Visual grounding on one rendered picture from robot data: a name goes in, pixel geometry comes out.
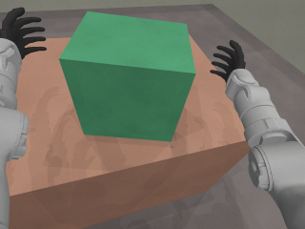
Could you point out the robot left upper arm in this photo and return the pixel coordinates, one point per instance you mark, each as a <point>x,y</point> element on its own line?
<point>14,128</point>

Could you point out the right robot forearm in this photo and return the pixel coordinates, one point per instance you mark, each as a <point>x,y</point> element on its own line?
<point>258,114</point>

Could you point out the pedestal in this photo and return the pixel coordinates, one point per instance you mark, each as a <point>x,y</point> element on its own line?
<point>68,180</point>

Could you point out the carton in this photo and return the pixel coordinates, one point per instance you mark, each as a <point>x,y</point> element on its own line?
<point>128,77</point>

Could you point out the robot right upper arm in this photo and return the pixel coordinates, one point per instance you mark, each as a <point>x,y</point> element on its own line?
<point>279,169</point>

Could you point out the robot right hand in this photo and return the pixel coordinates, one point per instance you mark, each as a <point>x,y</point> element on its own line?
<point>235,62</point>

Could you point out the left robot forearm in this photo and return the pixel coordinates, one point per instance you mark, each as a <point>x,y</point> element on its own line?
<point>10,67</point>

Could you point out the robot left hand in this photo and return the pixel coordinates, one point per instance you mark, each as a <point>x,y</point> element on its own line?
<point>11,30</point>

